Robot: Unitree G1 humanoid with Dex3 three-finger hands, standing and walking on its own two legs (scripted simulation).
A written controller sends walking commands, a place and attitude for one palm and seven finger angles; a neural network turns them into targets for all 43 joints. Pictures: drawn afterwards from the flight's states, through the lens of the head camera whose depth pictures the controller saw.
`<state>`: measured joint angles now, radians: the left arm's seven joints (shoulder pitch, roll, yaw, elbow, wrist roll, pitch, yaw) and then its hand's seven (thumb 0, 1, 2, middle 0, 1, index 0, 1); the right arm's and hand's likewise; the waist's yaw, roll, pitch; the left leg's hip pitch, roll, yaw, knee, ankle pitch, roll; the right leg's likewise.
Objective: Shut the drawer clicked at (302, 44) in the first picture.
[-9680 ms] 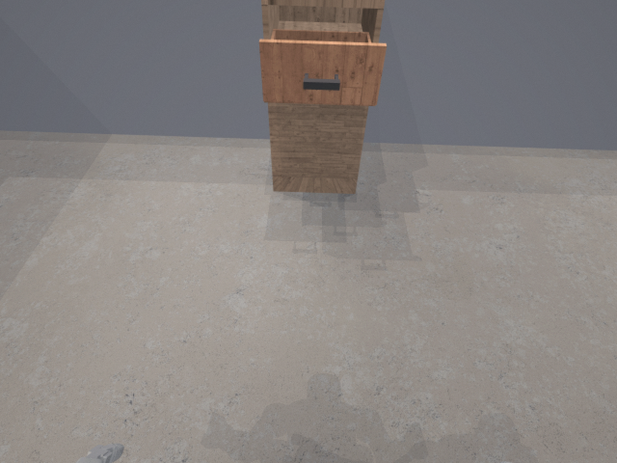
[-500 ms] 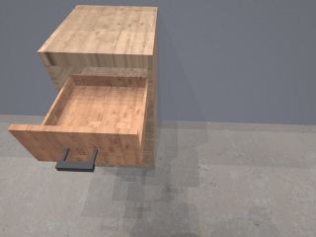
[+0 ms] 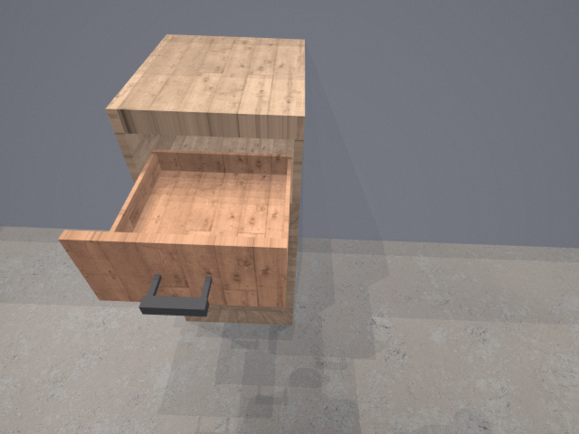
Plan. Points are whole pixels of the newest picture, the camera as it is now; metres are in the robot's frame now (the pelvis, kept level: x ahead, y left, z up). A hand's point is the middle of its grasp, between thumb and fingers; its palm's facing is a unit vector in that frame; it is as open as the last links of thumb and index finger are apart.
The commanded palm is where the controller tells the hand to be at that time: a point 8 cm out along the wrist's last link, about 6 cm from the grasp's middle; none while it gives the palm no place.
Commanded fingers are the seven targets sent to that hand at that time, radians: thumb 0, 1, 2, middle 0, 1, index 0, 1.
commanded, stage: look again from close up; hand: left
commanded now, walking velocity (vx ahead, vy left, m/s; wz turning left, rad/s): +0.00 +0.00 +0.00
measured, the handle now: (178, 293) +0.34 +0.21 -0.04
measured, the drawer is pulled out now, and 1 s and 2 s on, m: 0.30 0.30 0.30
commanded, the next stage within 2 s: shuffle to correct the standing spot in 0.06 s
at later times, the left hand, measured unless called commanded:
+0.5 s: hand out of the picture -0.03 +0.14 -0.18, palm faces +0.05 -0.99 -0.12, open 7.4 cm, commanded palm none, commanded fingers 0.00 0.90 0.90 -0.20 -0.30 -0.20 -0.30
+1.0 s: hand out of the picture +0.03 +0.18 -0.18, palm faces +0.00 -0.97 -0.22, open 7.4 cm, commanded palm none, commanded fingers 0.00 0.90 0.90 -0.20 -0.30 -0.20 -0.30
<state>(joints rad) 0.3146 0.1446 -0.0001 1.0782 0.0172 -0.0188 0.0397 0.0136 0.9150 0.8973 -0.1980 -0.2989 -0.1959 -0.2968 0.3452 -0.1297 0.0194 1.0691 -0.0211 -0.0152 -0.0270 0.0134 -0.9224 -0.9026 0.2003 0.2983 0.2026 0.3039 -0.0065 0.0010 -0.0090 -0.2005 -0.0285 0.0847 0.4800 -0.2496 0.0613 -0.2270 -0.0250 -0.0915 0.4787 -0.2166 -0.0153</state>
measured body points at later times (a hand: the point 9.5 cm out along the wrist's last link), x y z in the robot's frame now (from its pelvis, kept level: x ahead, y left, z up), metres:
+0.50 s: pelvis +0.03 +0.01 +0.00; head +0.02 +0.01 +0.45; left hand -0.03 +0.20 -0.17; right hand -0.01 -0.20 -0.16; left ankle +0.01 +0.08 -0.74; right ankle +0.03 -0.11 -0.74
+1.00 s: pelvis +0.01 +0.00 -0.01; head +0.02 +0.00 +0.44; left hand +0.04 +0.23 -0.16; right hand +0.03 -0.23 -0.16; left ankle +0.01 +0.08 -0.74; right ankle +0.03 -0.11 -0.74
